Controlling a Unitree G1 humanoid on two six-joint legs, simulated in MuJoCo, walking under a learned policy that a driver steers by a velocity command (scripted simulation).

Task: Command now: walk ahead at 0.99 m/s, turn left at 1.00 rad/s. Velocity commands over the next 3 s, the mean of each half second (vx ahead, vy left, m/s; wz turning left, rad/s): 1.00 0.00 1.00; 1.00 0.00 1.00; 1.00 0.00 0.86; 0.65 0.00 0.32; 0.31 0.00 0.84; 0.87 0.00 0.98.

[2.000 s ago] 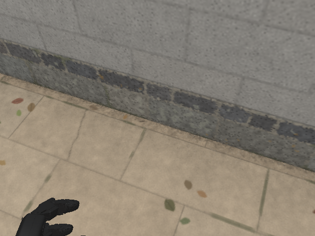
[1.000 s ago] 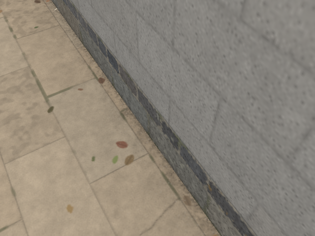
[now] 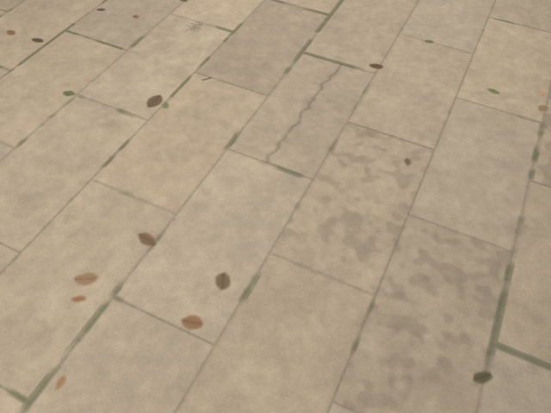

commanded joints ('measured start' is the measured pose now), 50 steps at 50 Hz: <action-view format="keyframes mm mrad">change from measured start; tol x32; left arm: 1 -204 156 14 -287 9 -60 -2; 14 -510 70 -40 -384 5 -3 -7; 19 152 276 46 -217 -3 -7 58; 50 -247 92 -27 -292 53 13 6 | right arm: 1 313 -280 -81 79 -18 11 -45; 35 -234 2 63 -111 -18 -9 67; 41 394 -169 -38 113 0 -19 -16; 50 190 -128 -27 69 5 -80 -59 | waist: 1 -99 70 -232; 10 -24 -13 112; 18 181 37 -208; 20 137 -418 -434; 34 -13 -25 128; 42 -146 208 -127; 50 55 -97 36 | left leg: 1 849 293 -877 -616 -174 197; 7 249 156 -588 -702 119 160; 15 406 99 -489 -653 722 31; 18 398 82 -488 -171 1028 -42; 19 258 21 -439 159 807 -63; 20 -23 -107 -336 532 -243 -82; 21 -103 -34 -268 570 -137 -60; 39 359 -11 123 -105 199 30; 43 1106 335 -802 -431 103 330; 50 287 135 -517 -689 237 186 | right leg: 1 -854 109 185 430 12 -32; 15 -360 174 110 -589 498 -49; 19 338 79 234 -537 98 -69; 20 526 -263 727 -687 -189 -159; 22 201 -228 822 -882 -433 -178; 35 -144 -34 -162 -1043 831 -71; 39 -24 -94 -159 -569 1535 -58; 40 -125 -106 -128 -292 1484 -74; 42 -617 147 -99 429 -87 -40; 50 -632 17 168 -46 -27 41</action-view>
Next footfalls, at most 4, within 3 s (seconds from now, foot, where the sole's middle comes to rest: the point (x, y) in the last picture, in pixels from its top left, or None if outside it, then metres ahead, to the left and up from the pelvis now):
0.38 right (299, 339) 0.63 -0.04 -0.72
0.82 left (153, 250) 0.89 0.35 -0.72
1.22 right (85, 152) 1.27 0.62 -0.72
1.64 left None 1.13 1.03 -0.72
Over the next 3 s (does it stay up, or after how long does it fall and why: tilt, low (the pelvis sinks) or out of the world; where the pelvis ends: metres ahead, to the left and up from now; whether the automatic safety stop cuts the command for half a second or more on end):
stays up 1.23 1.16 0.04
